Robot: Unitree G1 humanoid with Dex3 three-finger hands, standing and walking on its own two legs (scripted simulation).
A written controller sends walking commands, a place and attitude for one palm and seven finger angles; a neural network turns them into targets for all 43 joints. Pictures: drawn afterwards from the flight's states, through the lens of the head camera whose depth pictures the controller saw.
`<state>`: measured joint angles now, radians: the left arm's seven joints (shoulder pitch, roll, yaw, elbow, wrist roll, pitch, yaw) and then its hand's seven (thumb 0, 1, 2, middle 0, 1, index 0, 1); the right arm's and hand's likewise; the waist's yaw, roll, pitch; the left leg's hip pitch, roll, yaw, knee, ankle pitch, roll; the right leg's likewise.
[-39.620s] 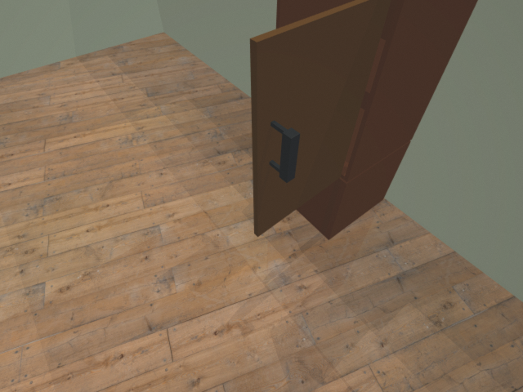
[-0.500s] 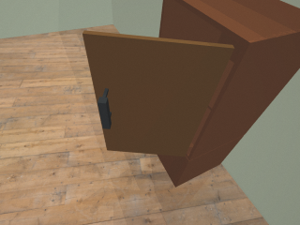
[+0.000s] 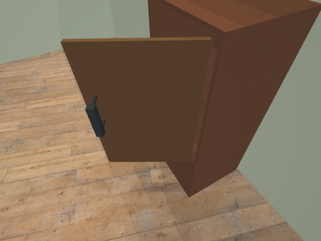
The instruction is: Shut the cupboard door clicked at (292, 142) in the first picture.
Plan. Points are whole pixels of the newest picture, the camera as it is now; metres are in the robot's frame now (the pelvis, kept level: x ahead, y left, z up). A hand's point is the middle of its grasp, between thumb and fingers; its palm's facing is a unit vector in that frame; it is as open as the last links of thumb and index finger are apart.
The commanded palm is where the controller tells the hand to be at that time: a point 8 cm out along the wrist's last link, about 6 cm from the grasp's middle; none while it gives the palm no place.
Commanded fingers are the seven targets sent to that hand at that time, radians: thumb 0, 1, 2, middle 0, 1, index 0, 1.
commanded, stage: come to a stop and stand still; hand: left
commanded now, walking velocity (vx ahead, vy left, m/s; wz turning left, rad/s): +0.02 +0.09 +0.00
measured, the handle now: (97, 116) +0.49 +0.24 +0.01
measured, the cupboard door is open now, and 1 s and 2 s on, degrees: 61 61 61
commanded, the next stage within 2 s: look again from close up in 0.88 s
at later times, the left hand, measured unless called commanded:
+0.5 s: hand out of the picture +0.02 +0.21 -0.17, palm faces -0.01 -0.98 -0.21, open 7.4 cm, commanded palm none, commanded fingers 0.00 0.90 0.90 -0.20 -0.30 -0.20 -0.30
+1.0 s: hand out of the picture +0.05 +0.21 -0.17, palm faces -0.01 -0.98 -0.19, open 7.4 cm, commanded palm none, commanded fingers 0.00 0.90 0.90 -0.20 -0.30 -0.20 -0.30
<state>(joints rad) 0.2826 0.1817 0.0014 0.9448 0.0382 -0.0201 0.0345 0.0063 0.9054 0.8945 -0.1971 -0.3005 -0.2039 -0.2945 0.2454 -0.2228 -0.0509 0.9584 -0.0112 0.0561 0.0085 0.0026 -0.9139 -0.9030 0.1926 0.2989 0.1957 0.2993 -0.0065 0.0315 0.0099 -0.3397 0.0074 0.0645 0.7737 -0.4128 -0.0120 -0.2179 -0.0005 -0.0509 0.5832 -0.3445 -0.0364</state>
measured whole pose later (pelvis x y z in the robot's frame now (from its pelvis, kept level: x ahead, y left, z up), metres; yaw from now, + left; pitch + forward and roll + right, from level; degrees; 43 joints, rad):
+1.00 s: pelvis +0.03 +0.03 +0.01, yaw -1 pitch +0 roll +0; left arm 0.25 0.17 -0.01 1.10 0.02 -0.01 0.04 0.01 0.91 0.89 -0.20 -0.30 -0.20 -0.29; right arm 0.24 -0.16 0.01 1.13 -0.01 -0.02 -0.04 0.00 -0.92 -0.90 0.20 0.30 0.20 0.30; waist 0.00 -0.02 0.03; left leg -0.14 -0.04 0.10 0.44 -0.29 0.06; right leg -0.13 -0.04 -0.03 0.45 -0.31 0.03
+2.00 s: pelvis -0.02 +0.00 -0.06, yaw +3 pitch +10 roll +2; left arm 0.33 0.16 0.11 0.25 -0.24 -0.55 -0.32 0.01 0.91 0.89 -0.37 -0.49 -0.38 -0.49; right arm 0.21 -0.26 -0.05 0.58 0.02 -0.27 0.01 0.01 -0.91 -0.90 0.20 0.30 0.20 0.30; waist -0.02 -0.07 -0.13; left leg -0.72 -0.03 0.05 1.01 -0.46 0.02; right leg -0.76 0.01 -0.06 1.03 -0.46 -0.07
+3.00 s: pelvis -0.01 +0.04 -0.06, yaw +4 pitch +12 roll -3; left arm 0.40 0.25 0.10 -0.08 -0.25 -0.27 -0.26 0.01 0.90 0.90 -1.25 -1.45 -1.26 -1.45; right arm 0.25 -0.24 0.04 0.43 0.04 -0.17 -0.04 0.01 -0.91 -0.90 0.20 0.30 0.20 0.30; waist 0.02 0.04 -0.13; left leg -0.78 -0.03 0.00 1.07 -0.51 0.07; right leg -0.75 0.00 -0.10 0.99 -0.46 -0.01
